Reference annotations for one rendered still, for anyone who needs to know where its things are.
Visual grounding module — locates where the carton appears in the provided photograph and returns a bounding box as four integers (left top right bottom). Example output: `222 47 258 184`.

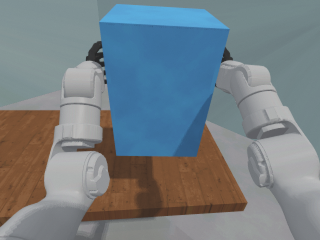
99 4 230 157

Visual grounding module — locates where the table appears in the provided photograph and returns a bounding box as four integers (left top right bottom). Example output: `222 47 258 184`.
0 110 248 227

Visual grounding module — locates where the left robot forearm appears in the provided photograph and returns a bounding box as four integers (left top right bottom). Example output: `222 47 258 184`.
44 60 105 190

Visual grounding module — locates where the robot left upper arm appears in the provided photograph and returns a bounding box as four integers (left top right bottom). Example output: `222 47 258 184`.
0 151 110 240

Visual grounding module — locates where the left robot hand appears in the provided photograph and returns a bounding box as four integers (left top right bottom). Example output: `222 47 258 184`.
86 41 107 84

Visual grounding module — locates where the right robot hand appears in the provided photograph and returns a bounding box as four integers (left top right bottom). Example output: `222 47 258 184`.
215 47 233 87

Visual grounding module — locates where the right robot forearm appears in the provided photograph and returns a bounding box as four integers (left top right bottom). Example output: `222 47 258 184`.
216 60 320 176

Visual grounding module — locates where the robot right upper arm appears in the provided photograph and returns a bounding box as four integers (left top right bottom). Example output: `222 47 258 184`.
247 132 320 240

